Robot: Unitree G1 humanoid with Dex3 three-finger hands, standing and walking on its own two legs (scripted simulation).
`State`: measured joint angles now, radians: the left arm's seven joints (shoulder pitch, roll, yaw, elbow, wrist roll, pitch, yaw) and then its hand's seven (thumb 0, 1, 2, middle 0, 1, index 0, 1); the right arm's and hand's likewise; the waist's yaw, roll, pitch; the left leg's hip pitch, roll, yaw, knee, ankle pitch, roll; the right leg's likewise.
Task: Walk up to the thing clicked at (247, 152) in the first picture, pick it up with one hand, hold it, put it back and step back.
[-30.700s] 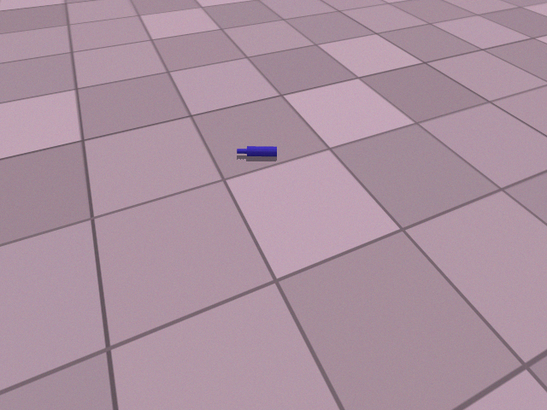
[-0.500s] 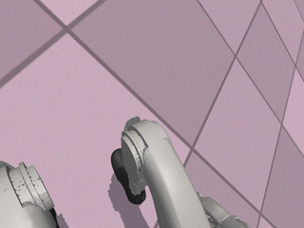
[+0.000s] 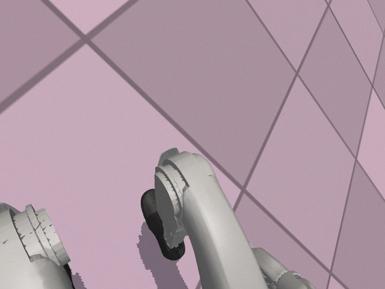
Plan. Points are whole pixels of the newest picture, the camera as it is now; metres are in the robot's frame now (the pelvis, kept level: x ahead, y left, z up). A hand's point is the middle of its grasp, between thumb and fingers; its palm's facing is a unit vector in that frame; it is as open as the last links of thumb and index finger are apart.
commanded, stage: settle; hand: left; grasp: from above
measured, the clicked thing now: out of the picture +0.45 +0.41 -0.28
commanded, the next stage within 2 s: lift in 0.88 s
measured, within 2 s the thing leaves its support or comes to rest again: leaves its support in 0.32 s
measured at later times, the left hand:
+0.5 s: hand out of the picture +0.45 +0.38 -0.20, palm faces -0.35 -0.17 -0.92, open 8.6 cm
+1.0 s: hand out of the picture +0.44 +0.38 -0.13, palm faces -0.42 -0.16 -0.89, open 8.5 cm
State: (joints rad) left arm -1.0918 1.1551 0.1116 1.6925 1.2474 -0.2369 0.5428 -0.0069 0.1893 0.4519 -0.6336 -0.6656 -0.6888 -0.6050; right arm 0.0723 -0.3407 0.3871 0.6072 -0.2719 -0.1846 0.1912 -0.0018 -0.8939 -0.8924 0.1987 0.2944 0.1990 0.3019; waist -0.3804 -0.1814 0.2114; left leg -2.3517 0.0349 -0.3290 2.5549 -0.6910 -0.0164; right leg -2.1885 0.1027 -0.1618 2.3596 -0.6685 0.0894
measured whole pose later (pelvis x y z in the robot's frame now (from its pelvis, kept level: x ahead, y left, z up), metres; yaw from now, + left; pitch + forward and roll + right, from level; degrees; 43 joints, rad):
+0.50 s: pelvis +0.01 +0.00 +0.01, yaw +2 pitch +30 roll -15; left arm -0.97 0.99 0.16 1.38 1.21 -0.16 0.40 0.00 0.22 0.29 -0.77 -0.49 -0.82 -0.43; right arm 0.12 -0.34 0.25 0.61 -0.21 -0.15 0.22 0.00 -0.90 -0.89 0.20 0.29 0.20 0.30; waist -0.31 -0.11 0.10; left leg -2.37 0.03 -0.29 2.51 -0.69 -0.03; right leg -2.22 0.07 -0.14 2.35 -0.68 0.07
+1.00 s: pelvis +0.00 -0.01 +0.03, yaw +6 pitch +32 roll -11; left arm -0.95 0.88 0.12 1.21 1.18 -0.16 0.18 0.00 0.21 0.24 -0.83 -0.41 -0.89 -0.35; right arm 0.16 -0.32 0.15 0.60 -0.13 -0.01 0.15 0.00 -0.90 -0.89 0.20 0.29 0.20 0.30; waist -0.26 -0.04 0.04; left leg -2.35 0.02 -0.22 2.41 -0.64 -0.02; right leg -2.21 0.04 -0.09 2.30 -0.67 0.06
